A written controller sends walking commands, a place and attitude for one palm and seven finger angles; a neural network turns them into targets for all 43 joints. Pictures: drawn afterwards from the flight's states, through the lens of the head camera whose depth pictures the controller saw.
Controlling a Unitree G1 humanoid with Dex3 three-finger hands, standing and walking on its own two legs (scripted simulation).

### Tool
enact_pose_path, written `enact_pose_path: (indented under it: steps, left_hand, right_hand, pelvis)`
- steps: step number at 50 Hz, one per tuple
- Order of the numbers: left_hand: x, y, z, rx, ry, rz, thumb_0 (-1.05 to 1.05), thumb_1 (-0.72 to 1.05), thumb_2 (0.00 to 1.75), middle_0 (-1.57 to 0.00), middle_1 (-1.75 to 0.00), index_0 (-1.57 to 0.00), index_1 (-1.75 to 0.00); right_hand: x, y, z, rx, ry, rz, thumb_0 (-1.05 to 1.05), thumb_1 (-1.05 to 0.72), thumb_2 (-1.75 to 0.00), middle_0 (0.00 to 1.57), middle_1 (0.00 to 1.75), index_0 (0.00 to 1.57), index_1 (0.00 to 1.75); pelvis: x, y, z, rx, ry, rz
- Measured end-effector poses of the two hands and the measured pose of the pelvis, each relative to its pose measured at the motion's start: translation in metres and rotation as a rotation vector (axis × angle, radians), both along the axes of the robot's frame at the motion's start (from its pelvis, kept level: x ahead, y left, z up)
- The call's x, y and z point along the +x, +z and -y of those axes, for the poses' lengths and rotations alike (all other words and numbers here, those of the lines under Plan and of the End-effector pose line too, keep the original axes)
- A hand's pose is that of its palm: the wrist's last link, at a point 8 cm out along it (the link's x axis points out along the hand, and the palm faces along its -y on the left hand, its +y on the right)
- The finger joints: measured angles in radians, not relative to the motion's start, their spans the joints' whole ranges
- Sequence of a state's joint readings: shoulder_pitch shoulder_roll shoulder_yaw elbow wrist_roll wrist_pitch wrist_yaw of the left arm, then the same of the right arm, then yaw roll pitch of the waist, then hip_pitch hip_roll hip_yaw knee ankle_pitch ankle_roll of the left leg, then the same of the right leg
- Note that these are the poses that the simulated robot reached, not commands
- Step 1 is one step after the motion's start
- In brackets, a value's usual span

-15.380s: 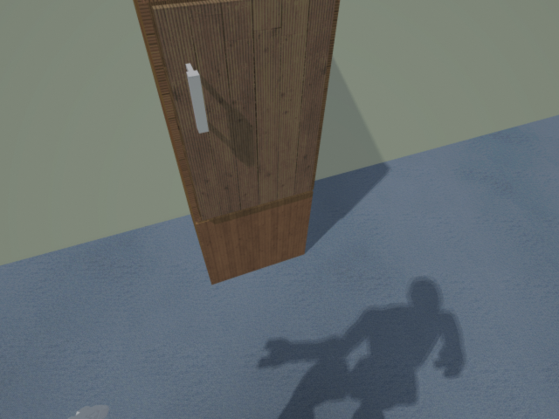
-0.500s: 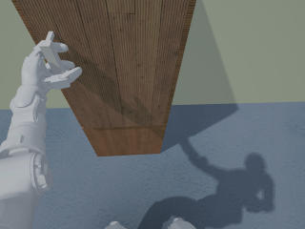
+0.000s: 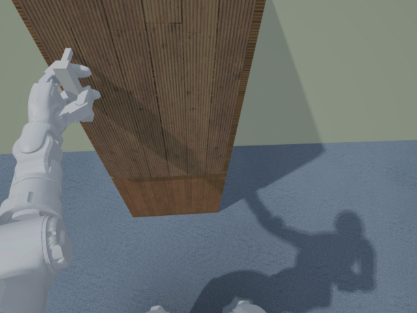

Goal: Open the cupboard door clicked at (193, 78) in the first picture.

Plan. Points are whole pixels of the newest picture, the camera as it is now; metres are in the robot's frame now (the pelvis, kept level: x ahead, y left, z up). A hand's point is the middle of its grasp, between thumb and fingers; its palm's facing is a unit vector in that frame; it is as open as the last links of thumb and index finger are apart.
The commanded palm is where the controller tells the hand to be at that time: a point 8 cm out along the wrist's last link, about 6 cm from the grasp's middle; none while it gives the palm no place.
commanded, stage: pull the door open along its arc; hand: left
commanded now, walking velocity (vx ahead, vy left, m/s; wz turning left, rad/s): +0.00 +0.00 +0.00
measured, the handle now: (78, 86) +0.52 +0.24 +0.12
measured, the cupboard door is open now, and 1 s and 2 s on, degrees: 1 43 45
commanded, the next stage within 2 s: open thumb and fingers to let go in 0.78 s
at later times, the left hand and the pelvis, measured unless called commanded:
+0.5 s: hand (112, 172) +0.33 +0.14 +0.12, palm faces +0.27 -0.96 +0.09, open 6.3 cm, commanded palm +0.25 +0.21 +0.12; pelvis +0.02 -0.01 +0.02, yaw +0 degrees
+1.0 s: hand (153, 200) +0.28 +0.07 +0.12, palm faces +0.43 -0.90 +0.01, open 6.1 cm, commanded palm +0.23 +0.12 +0.12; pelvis +0.02 -0.04 +0.02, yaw +4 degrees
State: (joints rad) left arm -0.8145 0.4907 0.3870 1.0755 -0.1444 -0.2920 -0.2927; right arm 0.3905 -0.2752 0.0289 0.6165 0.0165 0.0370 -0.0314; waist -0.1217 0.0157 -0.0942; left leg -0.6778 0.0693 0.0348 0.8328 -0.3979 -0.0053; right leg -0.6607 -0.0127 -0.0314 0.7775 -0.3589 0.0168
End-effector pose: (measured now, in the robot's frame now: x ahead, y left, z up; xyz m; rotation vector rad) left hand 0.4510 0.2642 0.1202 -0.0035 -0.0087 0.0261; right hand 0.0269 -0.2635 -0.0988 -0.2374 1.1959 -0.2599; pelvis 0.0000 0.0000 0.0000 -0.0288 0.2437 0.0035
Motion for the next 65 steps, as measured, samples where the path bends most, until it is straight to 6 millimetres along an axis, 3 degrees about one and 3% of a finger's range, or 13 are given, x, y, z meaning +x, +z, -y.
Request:
enact_pose_path:
  steps: [8,15,25,32,39,52,58,65]
  left_hand:
    - [-0.023,-0.001,0.004,-0.008,-0.017,0.02,0.01,0.72,0.77,-0.36,-1.35,-0.36,-1.35]
    - [-0.071,-0.003,0.018,-0.02,-0.032,0.044,0.01,0.7,0.73,-0.36,-1.35,-0.35,-1.34]
    - [-0.159,-0.002,0.078,-0.086,0.251,0.03,0.02,0.66,0.72,-0.37,-1.35,-0.35,-1.3]
    - [-0.199,0.004,0.116,-0.064,0.332,-0.028,0.02,0.63,0.7,-0.36,-1.3,-0.37,-1.32]
    - [-0.213,0.005,0.134,-0.042,0.365,-0.035,0.02,0.63,0.7,-0.36,-1.29,-0.37,-1.33]
    - [-0.214,0.002,0.149,-0.008,0.412,-0.009,0.02,0.65,0.78,-0.35,-1.32,-0.36,-1.33]
    - [-0.211,0.001,0.147,-0.011,0.4,-0.009,0.02,0.42,0.69,-0.35,-1.3,-0.36,-1.3]
    - [-0.213,0.004,0.144,-0.026,0.399,-0.001,0.01,0.01,0.52,-0.33,-1.25,-0.34,-1.26]
  right_hand:
    - [0.019,0.005,-0.002,0.026,-0.011,0.068,0.01,-0.91,-0.9,0.2,0.3,0.21,0.3]
    - [0.065,0.015,-0.009,0.063,0.025,0.218,0.01,-0.91,-0.9,0.2,0.3,0.21,0.3]
    - [0.159,0.042,-0.037,0.143,0.188,0.462,0.01,-0.91,-0.9,0.2,0.3,0.2,0.3]
    - [0.195,0.06,-0.051,0.167,0.253,0.521,0.01,-0.91,-0.9,0.2,0.3,0.21,0.3]
    - [0.196,0.057,-0.039,0.156,0.265,0.494,0.01,-0.91,-0.9,0.2,0.3,0.21,0.3]
    - [0.161,0.029,-0.011,0.11,0.264,0.378,0.01,-0.91,-0.9,0.2,0.3,0.2,0.3]
    - [0.153,0.03,-0.016,0.114,0.256,0.389,0.01,-0.91,-0.9,0.2,0.3,0.2,0.3]
    - [0.155,0.037,-0.031,0.126,0.268,0.426,0.01,-0.91,-0.9,0.2,0.3,0.2,0.3]
  pelvis:
    - [0.008,0.005,0.0,0.006,-0.019,0.025]
    - [0.015,0.011,0.0,0.012,-0.025,0.07]
    - [0.02,0.017,0.007,0.025,-0.007,0.144]
    - [0.024,0.021,0.02,0.029,0.011,0.205]
    - [0.027,0.022,0.032,0.031,0.026,0.236]
    - [0.016,0.018,0.04,0.042,0.06,0.238]
    - [0.01,0.019,0.038,0.041,0.058,0.247]
    - [0.004,0.021,0.029,0.036,0.052,0.256]
